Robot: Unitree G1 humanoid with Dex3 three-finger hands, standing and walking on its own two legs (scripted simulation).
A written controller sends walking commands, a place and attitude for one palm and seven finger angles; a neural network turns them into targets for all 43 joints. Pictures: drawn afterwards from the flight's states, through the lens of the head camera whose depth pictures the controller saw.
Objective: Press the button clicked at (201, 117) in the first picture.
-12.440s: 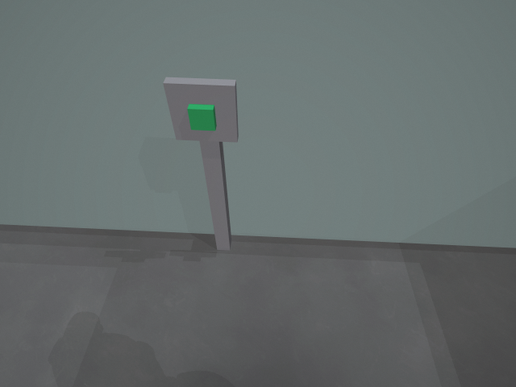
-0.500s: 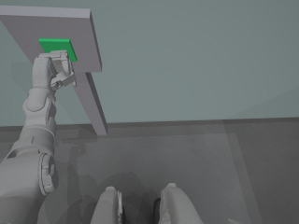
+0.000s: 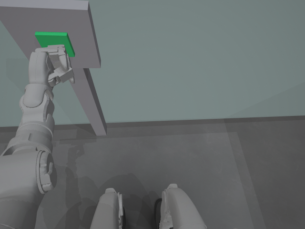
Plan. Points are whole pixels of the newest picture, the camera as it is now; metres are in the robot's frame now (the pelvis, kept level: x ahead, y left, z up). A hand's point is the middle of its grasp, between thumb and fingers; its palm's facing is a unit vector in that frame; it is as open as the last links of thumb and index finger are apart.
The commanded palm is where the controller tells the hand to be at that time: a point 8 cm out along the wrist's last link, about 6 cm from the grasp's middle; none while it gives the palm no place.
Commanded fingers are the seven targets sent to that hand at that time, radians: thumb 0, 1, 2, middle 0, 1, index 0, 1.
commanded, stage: pull the fist back off the button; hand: left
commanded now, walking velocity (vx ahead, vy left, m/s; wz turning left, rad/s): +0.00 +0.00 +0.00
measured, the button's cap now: (57, 42) +0.56 +0.20 +0.09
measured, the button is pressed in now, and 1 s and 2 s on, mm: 11 0 0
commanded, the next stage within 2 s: draw the hand back to the body in 0.84 s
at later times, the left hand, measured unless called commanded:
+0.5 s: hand (70, 79) +0.48 +0.17 +0.05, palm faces -0.01 -1.00 -0.03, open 3.0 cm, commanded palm +0.44 +0.22 +0.07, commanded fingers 0.00 0.90 0.90 -1.30 -1.50 -1.30 -1.50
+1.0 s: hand (69, 100) +0.41 +0.17 +0.06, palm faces -0.01 -1.00 -0.04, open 3.1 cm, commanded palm +0.38 +0.23 +0.08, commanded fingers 0.00 0.90 0.90 -1.30 -1.50 -1.30 -1.50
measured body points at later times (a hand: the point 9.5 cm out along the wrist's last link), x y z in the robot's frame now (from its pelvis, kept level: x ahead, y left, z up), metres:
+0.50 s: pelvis +0.04 +0.01 +0.02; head +0.16 +0.02 +0.46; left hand +0.47 +0.23 +0.06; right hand +0.11 -0.25 -0.09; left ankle +0.06 +0.10 -0.63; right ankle +0.06 -0.12 -0.63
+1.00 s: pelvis +0.05 +0.00 +0.03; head +0.15 +0.01 +0.47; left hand +0.41 +0.22 +0.07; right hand +0.21 -0.25 -0.08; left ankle +0.06 +0.10 -0.63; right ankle +0.06 -0.12 -0.63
